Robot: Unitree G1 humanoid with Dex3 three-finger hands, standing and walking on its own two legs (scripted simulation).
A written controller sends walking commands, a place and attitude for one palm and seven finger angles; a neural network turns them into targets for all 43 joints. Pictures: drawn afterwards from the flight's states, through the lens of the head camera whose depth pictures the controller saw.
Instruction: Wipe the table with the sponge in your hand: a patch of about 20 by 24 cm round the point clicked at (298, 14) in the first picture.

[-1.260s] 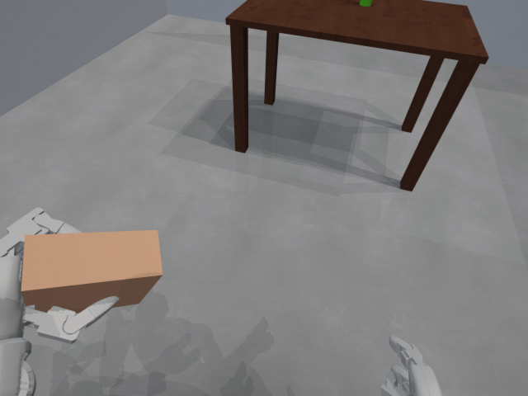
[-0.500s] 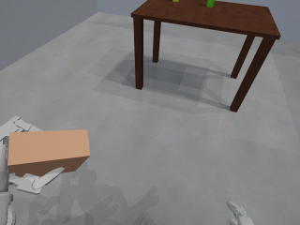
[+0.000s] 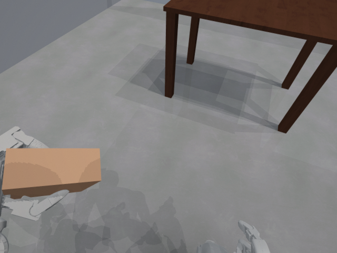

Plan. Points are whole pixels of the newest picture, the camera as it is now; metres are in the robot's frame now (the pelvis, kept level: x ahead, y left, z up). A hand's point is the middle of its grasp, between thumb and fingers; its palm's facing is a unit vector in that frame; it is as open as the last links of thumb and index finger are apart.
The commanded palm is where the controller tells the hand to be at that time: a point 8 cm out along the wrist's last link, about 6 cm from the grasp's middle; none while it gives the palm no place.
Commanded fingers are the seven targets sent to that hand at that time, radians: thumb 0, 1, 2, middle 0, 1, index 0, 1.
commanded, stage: walk to a spot facing it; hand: left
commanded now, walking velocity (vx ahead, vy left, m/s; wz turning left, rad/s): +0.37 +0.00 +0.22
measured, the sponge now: (65, 173) +0.23 +0.20 +0.14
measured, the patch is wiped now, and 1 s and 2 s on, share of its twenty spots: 0.00 0.00 0.00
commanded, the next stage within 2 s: none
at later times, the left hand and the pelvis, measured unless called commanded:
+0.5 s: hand (63, 120) +0.32 +0.23 +0.17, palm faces +0.53 -0.73 -0.43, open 9.7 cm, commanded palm +0.27 +0.26 +0.17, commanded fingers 0.00 0.10 1.30 -1.20 -1.60 -1.20 -1.60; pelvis +0.15 -0.04 -0.01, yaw +8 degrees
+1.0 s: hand (95, 80) +0.47 +0.21 +0.16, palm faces +0.57 -0.67 -0.46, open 9.7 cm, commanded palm +0.40 +0.24 +0.17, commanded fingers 0.00 0.10 1.30 -1.20 -1.60 -1.20 -1.60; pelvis +0.30 -0.07 -0.02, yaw +12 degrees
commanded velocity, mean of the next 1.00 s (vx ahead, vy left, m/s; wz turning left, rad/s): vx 0.37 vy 0.00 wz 0.19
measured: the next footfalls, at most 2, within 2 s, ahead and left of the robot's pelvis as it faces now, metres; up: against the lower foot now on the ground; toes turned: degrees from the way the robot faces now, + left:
right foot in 0.12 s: +0.18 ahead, -0.12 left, +0.00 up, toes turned -8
left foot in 0.56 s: +0.26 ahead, +0.12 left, +0.00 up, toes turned +19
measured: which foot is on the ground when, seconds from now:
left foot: down 0.00-0.12, up 0.14-0.54, down 0.56-0.90, up 0.92-1.00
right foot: up 0.00-0.10, down 0.12-0.56, up 0.58-0.88, down 0.90-1.00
